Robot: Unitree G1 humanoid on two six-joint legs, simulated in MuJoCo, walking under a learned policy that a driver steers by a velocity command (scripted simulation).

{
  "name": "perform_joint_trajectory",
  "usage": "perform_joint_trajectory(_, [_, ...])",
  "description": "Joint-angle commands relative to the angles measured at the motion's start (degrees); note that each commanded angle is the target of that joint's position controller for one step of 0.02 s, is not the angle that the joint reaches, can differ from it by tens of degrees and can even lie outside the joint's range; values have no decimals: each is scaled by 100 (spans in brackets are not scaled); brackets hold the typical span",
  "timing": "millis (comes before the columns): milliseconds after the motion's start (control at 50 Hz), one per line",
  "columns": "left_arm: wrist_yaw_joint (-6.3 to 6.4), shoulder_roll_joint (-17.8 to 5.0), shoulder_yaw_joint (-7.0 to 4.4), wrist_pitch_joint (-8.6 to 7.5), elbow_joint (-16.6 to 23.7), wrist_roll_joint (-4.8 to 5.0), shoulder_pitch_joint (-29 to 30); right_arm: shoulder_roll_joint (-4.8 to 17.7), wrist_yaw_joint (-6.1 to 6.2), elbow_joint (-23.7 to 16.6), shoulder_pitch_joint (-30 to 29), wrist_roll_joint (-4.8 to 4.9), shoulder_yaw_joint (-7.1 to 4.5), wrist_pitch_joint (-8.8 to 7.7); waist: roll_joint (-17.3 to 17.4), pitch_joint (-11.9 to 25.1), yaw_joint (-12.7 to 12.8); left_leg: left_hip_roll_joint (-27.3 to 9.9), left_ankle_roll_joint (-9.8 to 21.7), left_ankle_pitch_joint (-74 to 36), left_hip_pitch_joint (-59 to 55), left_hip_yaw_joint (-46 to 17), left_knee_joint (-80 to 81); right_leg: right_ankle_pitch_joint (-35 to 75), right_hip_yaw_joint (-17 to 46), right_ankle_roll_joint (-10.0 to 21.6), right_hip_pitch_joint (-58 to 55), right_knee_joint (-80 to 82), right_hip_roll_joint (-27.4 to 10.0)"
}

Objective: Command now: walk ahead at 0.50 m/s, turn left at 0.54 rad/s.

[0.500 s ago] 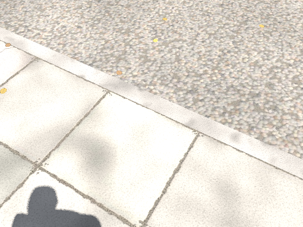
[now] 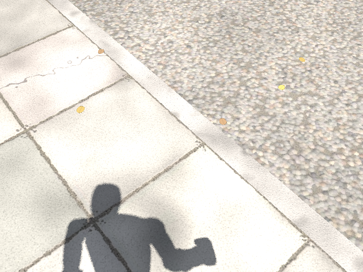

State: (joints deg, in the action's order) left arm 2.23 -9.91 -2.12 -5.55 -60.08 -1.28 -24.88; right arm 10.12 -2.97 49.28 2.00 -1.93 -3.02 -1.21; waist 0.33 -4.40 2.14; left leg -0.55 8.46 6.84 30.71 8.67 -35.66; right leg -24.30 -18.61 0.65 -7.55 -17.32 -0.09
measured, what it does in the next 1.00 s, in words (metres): walks ahead: left foot, then right foot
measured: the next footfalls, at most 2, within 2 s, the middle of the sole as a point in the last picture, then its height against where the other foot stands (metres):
left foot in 0.04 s outside the picture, level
right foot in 0.58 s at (202, 242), level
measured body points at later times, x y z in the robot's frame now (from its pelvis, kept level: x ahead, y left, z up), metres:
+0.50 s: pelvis +0.28 +0.02 +0.01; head +0.32 +0.04 +0.46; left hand +0.44 +0.30 -0.09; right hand +0.32 -0.26 -0.11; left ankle +0.14 +0.06 -0.73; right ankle +0.49 -0.07 -0.69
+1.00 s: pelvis +0.44 +0.04 +0.01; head +0.46 +0.05 +0.46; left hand +0.40 +0.31 -0.12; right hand +0.65 -0.15 -0.11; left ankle +0.43 +0.15 -0.71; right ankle +0.51 -0.04 -0.73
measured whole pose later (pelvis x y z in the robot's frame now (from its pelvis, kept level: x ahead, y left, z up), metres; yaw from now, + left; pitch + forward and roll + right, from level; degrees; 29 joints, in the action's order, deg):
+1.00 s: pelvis +0.44 +0.04 +0.01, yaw +15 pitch +1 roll +0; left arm -0.7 -15.0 -3.1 0.8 -48.2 -0.9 -18.4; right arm 13.0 1.3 44.9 7.1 -0.9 -0.5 1.1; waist 0.0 -2.6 3.3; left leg 2.0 -0.2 19.7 20.9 -2.1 -37.4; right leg -9.0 4.8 2.6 18.0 -26.5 4.8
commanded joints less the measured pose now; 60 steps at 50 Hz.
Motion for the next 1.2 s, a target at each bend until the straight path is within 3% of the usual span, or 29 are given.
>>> perform_joint_trajectory(20, [27, -1157, -252, 93, 269, -19, -84, 650, 60, 75, 1283, -37, -246, -66, -681, 725, -759, 625, 418, 705, -1459, 178, 345, 6937, 285, 569, 166, -2270, -1574])
perform_joint_trajectory(40, [-30, -1180, -263, 110, 401, 7, 82, 948, 118, 288, 2041, -102, -381, -104, -346, 1106, -1182, 398, 646, 700, -2693, -362, 885, 5673, 230, 413, 1058, -3782, -1445])
perform_joint_trajectory(60, [-122, -555, -148, 96, 746, 90, -3, 1554, 188, 244, 2129, -137, -539, -98, 778, 1547, -913, -1305, 1291, 1029, -4330, -2876, 1017, 1075, 305, 139, 3338, -5859, -661])
perform_joint_trajectory(80, [-191, -805, -206, 24, 1124, 110, 430, 1787, 165, 150, 2137, -3, -573, -28, 679, 1895, -861, -1980, 1822, 892, -4760, -5238, 1897, -597, 1552, 40, 4595, -6918, 192])
perform_joint_trajectory(100, [-226, -867, -208, -54, 1297, 84, 1058, 1630, 207, 201, 1908, 77, -518, 2, 123, 1096, -801, -1817, 1554, 702, -4233, -4286, 2078, 71, 2013, 103, 5174, -6689, -266])
perform_joint_trajectory(140, [-215, -814, -188, -109, 1209, 64, 913, 1137, 258, 143, 1367, 114, -385, -61, -373, 367, -310, -1294, 1012, -502, -2953, -3112, 2242, 706, 1999, 82, 4653, -5660, -635])
perform_joint_trajectory(200, [-266, -730, -180, 212, 1235, -162, 711, 975, 304, 109, 1314, 220, -287, -237, -140, 449, -8, -761, 840, -1708, -2316, -2362, 2281, 744, 1970, -187, 4012, -5006, -739])
perform_joint_trajectory(300, [-318, -770, -156, 372, 1705, -134, 1788, 1212, 281, 143, 1971, 204, -320, -280, 194, 240, -318, -520, 622, -1807, -2377, -2307, 2399, 1608, 1803, -406, 4674, -3907, -692])
perform_joint_trajectory(460, [-397, -834, -36, 268, 2357, -55, 3204, 1332, 344, 64, 2615, 120, -324, -230, 402, 132, -799, -624, 512, -2165, -3373, -2738, 1987, 2254, 1848, -244, 4894, -2121, -249])
perform_joint_trajectory(520, [-367, -1027, -64, 189, 2367, -10, 2773, 1506, 404, -85, 2290, 94, -364, -244, 500, 192, -473, -705, 236, -2581, -3182, -2892, 1650, 2006, 1947, -32, 3783, -1430, -81])
perform_joint_trajectory(560, [-226, -1310, -182, 78, 1985, -18, 1433, 1623, 353, -171, 1967, 128, -396, -278, 304, 744, 132, -237, -128, -3921, -2857, -2612, 145, 2086, 1808, 169, 2014, -913, 200])
perform_joint_trajectory(580, [-150, -1488, -229, -20, 1833, -123, 578, 1401, 319, -233, 1961, 199, -338, -325, 113, 1368, 471, 79, -270, -2970, -2251, -2384, -1119, 2597, 2205, 352, 720, -877, -449])
perform_joint_trajectory(600, [-117, -2062, -330, -35, 1891, -293, 182, 673, 350, -392, 2683, 431, -183, -322, -1254, 2359, 181, 906, -534, 1130, -763, -1718, -3179, 4655, 4372, 1041, -979, -1149, -2405])
perform_joint_trajectory(620, [-175, -1944, -352, 77, 1886, -90, 346, 1056, 403, -272, 3145, 293, -223, -278, -1506, 2842, -55, 1071, -543, 2591, -382, -1709, -4029, 5531, 5825, 1590, -819, -752, -2688])
perform_joint_trajectory(640, [-216, -1421, -236, 107, 1934, 5, 803, 1110, 423, -68, 3035, 166, -233, -207, -743, 2030, -239, 764, -579, 2176, -290, -1857, -4261, 5403, 5110, 1590, 6, -657, -2425])
perform_joint_trajectory(660, [-248, -923, -89, 90, 1902, 43, 1105, 1029, 389, -82, 2586, 83, -182, -188, -311, 1333, -224, 612, -652, 1934, -215, -1762, -3945, 5629, 4271, 1460, 659, -566, -2035])
perform_joint_trajectory(680, [-254, -726, -12, 72, 1820, 46, 1170, 964, 350, -159, 2263, 65, -160, -153, -300, 1031, -230, 452, -682, 1874, -185, -1729, -3570, 5764, 3715, 1279, 988, -460, -1707])
perform_joint_trajectory(720, [-255, -825, 4, 50, 1619, 107, 1153, 881, 261, -211, 2167, -54, -113, -3, -648, 860, -414, 269, -780, 1681, -604, -1442, -2906, 6036, 3157, 1130, 1544, -219, -1292])
perform_joint_trajectory(800, [-288, -1236, -95, 69, 1496, 49, 1080, 755, 280, -311, 1850, -2, 5, 113, -722, 1023, -509, 252, -953, 1492, -945, -1022, -1777, 6581, 2888, 1243, 1841, -214, -1053])
perform_joint_trajectory(880, [-282, -1416, -216, 304, 1516, 54, 927, 837, 360, -469, 1266, 75, 64, 198, -800, 1046, -344, 248, -949, 1183, -1208, -965, -1130, 4611, 3141, 1174, 2217, -124, -951])
perform_joint_trajectory(960, [-274, -1470, -329, 591, 1604, 24, 891, 866, 454, -650, 884, 111, 93, 232, -832, 690, -207, 340, -887, 1440, -1368, -954, -463, 2221, 3825, 1132, 2613, -84, -906])
perform_joint_trajectory(1000, [-253, -1456, -358, 682, 1671, 59, 1050, 776, 530, -624, 1171, 124, 120, 155, -773, 562, -402, 384, -792, 1081, -1920, -930, 647, 2035, 4061, 921, 2846, -356, -780])
perform_joint_trajectory(1020, [-235, -1342, -336, 694, 1711, 85, 1051, 881, 580, -613, 1334, 99, 96, 88, -609, 552, -455, 159, -710, 929, -2297, -1196, 1359, 1715, 4093, 668, 3051, -606, -594])
perform_joint_trajectory(1040, [-238, -969, -246, 671, 1837, 129, 963, 1292, 647, -675, 1455, -7, 24, 33, 252, 682, -371, -1008, -460, 1186, -2654, -2232, 2055, 740, 3650, 346, 3404, -1454, -197])
perform_joint_trajectory(1060, [-209, -716, -200, 665, 1965, 184, 795, 1850, 638, -779, 1012, 7, -109, 79, 1530, 505, -129, -2173, 193, 419, -2397, -3574, 2535, -719, 2249, 116, 4105, -2610, 910])
perform_joint_trajectory(1080, [-177, -1241, -328, 699, 1849, -23, 745, 1575, 604, -798, 1046, 14, -95, 98, 918, 529, -181, -2342, 634, -340, -1958, -3393, 2339, -979, 2209, 28, 3849, -3863, 454])
perform_joint_trajectory(1120, [-212, -1282, -414, 801, 1656, -15, 575, 983, 571, -922, 556, 73, 67, 84, 345, 361, 136, -1638, 450, -961, -1701, -2286, 2152, -383, 2211, -59, 3626, -4617, 288])
perform_joint_trajectory(1160, [-288, -1216, -410, 899, 1656, -27, 549, 978, 594, -1001, 477, 49, 73, 66, 693, 452, 129, -1276, 308, -1630, -2035, -1599, 1972, -43, 2058, -194, 3800, -4942, 255])
perform_joint_trajectory(1200, [-364, -1151, -379, 947, 1777, 26, 800, 1045, 582, -952, 775, 35, 36, 74, 698, 553, -48, -1261, 335, -1988, -2400, -1346, 1829, 49, 1973, -315, 3896, -4726, 232])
